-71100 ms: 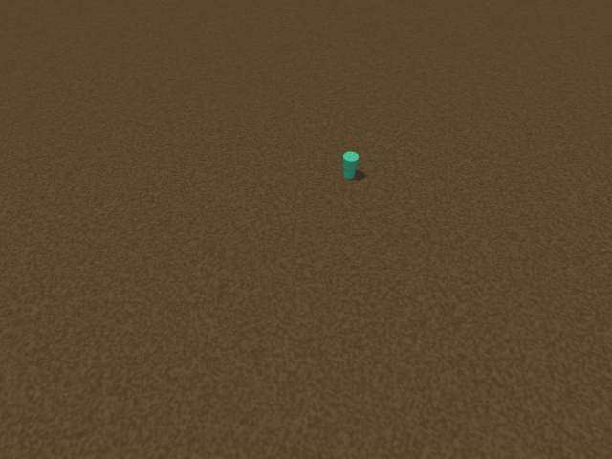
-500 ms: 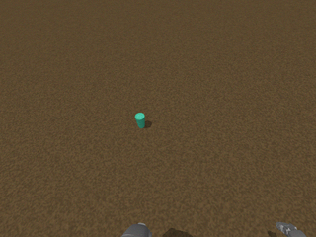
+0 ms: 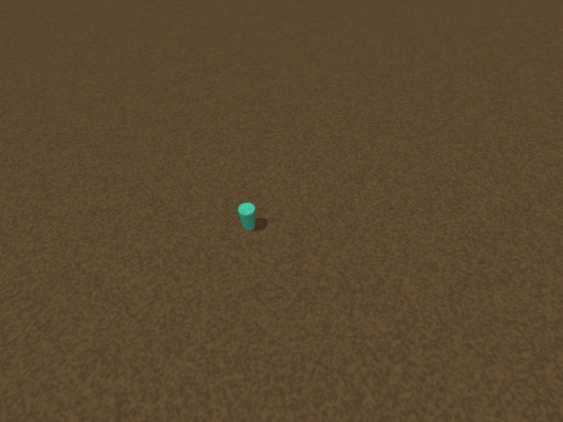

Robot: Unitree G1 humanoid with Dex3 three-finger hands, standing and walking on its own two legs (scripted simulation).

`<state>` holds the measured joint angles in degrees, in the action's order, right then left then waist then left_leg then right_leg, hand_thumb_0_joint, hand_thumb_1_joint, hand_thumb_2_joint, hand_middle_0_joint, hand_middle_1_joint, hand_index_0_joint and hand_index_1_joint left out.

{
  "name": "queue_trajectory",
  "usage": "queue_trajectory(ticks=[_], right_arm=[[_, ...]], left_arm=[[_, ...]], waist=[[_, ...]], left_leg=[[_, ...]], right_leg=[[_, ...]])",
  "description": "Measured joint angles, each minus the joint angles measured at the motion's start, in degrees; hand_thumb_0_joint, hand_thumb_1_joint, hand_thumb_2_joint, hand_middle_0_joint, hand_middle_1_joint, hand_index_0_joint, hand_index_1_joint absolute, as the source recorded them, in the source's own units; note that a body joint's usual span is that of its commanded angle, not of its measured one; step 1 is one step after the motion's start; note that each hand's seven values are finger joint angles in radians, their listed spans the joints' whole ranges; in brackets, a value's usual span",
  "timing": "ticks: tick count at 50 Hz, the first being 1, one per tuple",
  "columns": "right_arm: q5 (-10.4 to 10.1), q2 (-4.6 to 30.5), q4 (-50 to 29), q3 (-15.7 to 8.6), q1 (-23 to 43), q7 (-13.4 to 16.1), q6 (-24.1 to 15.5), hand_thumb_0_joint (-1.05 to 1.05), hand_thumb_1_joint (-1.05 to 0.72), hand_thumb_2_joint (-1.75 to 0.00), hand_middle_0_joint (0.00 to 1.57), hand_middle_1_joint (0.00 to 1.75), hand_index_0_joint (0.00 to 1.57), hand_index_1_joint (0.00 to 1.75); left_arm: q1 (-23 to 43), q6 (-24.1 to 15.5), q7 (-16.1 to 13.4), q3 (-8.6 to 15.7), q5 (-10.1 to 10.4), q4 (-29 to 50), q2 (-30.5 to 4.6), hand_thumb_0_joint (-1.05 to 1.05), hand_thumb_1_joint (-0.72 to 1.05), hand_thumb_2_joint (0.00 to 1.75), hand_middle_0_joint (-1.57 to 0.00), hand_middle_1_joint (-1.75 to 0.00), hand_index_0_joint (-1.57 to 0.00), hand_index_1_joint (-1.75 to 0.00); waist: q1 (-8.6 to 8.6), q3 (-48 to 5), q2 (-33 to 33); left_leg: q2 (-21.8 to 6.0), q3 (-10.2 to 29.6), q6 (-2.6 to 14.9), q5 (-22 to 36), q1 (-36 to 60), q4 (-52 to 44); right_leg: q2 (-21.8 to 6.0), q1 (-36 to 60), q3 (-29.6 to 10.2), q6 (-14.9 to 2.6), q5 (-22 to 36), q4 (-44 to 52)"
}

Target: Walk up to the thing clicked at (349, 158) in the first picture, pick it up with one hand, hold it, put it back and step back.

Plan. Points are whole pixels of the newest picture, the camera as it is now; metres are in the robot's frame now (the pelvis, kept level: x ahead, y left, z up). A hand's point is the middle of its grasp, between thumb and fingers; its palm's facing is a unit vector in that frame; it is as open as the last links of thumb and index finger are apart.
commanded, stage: step back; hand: left
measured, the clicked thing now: (248, 217) +1.04 +0.18 -0.70
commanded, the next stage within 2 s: stand in 0.50 s
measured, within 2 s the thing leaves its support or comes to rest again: neither
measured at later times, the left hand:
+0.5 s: hand out of the picture +0.11 +0.30 -0.15, palm faces +0.05 -0.92 -0.38, open 7.4 cm
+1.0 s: hand out of the picture +0.12 +0.28 -0.13, palm faces -0.01 -0.94 -0.33, open 7.4 cm
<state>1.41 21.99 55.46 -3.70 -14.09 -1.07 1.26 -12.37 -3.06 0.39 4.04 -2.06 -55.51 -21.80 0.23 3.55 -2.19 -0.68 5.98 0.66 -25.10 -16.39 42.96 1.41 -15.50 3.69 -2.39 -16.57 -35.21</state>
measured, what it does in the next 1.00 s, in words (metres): steps on the spot: left foot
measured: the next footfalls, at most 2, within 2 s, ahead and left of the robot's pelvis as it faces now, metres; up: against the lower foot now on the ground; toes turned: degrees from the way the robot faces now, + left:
left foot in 0.28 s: +0.12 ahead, +0.16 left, +0.00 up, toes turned +3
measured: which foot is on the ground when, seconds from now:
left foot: up 0.00-0.26, down 0.28-1.00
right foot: down 0.00-1.00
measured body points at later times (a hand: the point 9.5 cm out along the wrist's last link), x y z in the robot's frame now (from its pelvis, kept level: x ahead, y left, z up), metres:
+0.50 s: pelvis +0.04 +0.02 +0.00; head +0.07 +0.03 +0.45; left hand +0.11 +0.34 -0.12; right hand +0.17 -0.26 -0.13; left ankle +0.08 +0.16 -0.72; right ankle +0.03 -0.10 -0.72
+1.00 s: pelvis +0.04 +0.02 +0.02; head +0.05 +0.03 +0.47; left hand +0.12 +0.33 -0.11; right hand +0.13 -0.28 -0.11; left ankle +0.08 +0.16 -0.72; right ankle +0.03 -0.10 -0.72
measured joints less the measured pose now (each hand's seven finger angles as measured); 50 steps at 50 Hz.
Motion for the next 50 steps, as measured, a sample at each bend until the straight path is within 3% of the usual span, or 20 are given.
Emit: queue_trajectory(ticks=[2, 6, 13, 15, 17, 22, 25, 34, 50], right_arm=[[0.06, 0.17, 0.57, -0.03, 0.05, 0.46, 0.31, 0.01, -0.9, -0.9, 0.21, 0.3, 0.2, 0.3], [0.02, 1.19, 0.74, -0.08, 0.59, 0.45, -0.46, 0.01, -0.91, -0.9, 0.21, 0.3, 0.2, 0.3], [0.02, 0.67, 0.88, 0.3, 2.82, 0.38, -0.67, 0.01, -0.91, -0.9, 0.2, 0.3, 0.2, 0.3], [-0.06, -0.07, 1.2, 0.4, 3.67, 0.59, -1.02, 0.01, -0.91, -0.9, 0.2, 0.3, 0.2, 0.3], [0.03, -1.44, 1.64, 0.63, 5.01, 0.79, -1.3, 0.01, -0.91, -0.9, 0.2, 0.3, 0.2, 0.3], [-0.42, -3.05, 1.96, 2.05, 7.72, 0.7, -0.7, 0.01, -0.9, -0.9, 0.21, 0.3, 0.2, 0.3], [-0.69, -3.24, 2.42, 2.44, 10.06, 0.68, -0.33, 0.01, -0.9, -0.9, 0.21, 0.3, 0.2, 0.3], [-1.08, -2.64, 5.56, 3.1, 11.72, 0.17, -2.42, 0.01, -0.9, -0.9, 0.21, 0.3, 0.2, 0.3], [-1.02, -1.9, 10.21, 2.84, 9.53, 0.02, -1.82, 0.01, -0.9, -0.9, 0.21, 0.3, 0.2, 0.3]], left_arm=[[-0.35, -0.01, -0.02, -0.3, -0.23, 0.05, 0.78, 0.01, 0.9, 0.9, -0.2, -0.3, -0.2, -0.3], [-1.09, -0.54, -0.18, -1.01, 0.27, -0.22, 2.1, 0.01, 0.9, 0.9, -0.2, -0.3, -0.2, -0.3], [-0.03, 0.17, -0.54, -1.37, 0.87, -0.35, 1.13, 0.01, 0.9, 0.9, -0.21, -0.3, -0.2, -0.3], [0.97, 0.76, -0.73, -1.34, 1.26, -0.14, 0.44, 0.01, 0.9, 0.9, -0.21, -0.3, -0.2, -0.3], [2.37, 1.66, -1.04, -1.18, 1.73, -0.14, -0.21, 0.01, 0.9, 0.9, -0.2, -0.3, -0.2, -0.3], [3.9, 2.38, -0.96, -1.73, 2.36, -1.14, -0.62, 0.01, 0.9, 0.9, -0.2, -0.3, -0.2, -0.3], [3.99, 1.79, -0.82, -1.89, 1.8, -2.36, -0.12, 0.01, 0.9, 0.9, -0.2, -0.3, -0.2, -0.3], [5.06, 1.62, 0.04, -4.08, 2.07, -6.89, 1.53, 0.01, 0.9, 0.9, -0.2, -0.3, -0.2, -0.3], [7.2, 1.58, 0.3, -4.06, 1.72, -9.45, 1.19, 0.01, 0.9, 0.9, -0.2, -0.3, -0.2, -0.3]], waist=[[-1.02, -0.45, 0.24], [-1.68, 0.06, -0.62], [-1.8, 2.33, 0.1], [-1.69, 3.23, 1.18], [-2.3, 4.38, 3.34], [-2.44, 2.71, 3.18], [-1.98, 2.08, 1.99], [-1.47, 0.52, 1.75], [0.21, -0.02, 2.54]], left_leg=[[1.75, 0.07, 0.13, -2.49, -2.71, 6.02], [1.67, 0.23, -0.13, 0.33, -6.01, 8.63], [-1.17, -3.69, -0.31, 5.5, -3.52, -4.08], [-0.65, -5.1, -0.76, 11.69, -1.35, -8.95], [0.59, -6.31, -1.6, 11.48, -0.75, -8.9], [-0.8, -6.17, -1.56, 9.25, -2.26, -6.4], [-1.93, -5.67, -2.05, 8.8, -2.37, -5.86], [-1.25, -6.63, -1.84, 12.84, 3.45, -15.2], [-1.65, -6.75, -2.24, 17.58, 7.03, -23.18]], right_leg=[[-0.5, 0.57, -0.23, -0.59, -0.96, 0.16], [-1.09, 3.07, 0.09, -0.14, -0.49, 3.13], [-2.82, 3.02, 0.76, 0.95, -3.44, 0.36], [-3.94, 2.18, 0.87, 1.64, -5.47, -2.77], [-5.35, 0.95, -0.6, 1.91, -5.94, -6.07], [-3.36, 1.46, -2.69, 1.08, -5.45, -2.87], [-2.29, 2.45, -2.34, 2.73, -4.45, -0.93], [-2.95, 7.57, -2.93, 3.44, -0.59, 7.54], [-2.42, 11.0, -2.88, 3.27, 4.25, 15.5]])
